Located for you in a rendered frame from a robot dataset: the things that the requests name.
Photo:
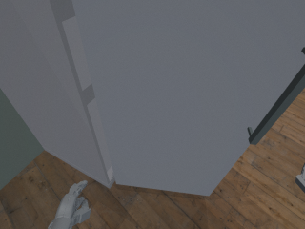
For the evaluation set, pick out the fridge door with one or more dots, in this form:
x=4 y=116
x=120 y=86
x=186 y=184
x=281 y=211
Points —
x=177 y=83

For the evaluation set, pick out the robot left forearm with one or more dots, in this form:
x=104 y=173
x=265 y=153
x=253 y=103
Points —
x=61 y=223

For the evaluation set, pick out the left robot hand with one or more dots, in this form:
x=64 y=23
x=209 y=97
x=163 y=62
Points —
x=70 y=203

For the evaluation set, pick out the right robot hand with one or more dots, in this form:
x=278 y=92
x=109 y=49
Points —
x=300 y=179

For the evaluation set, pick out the handle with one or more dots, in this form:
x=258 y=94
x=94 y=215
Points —
x=281 y=105

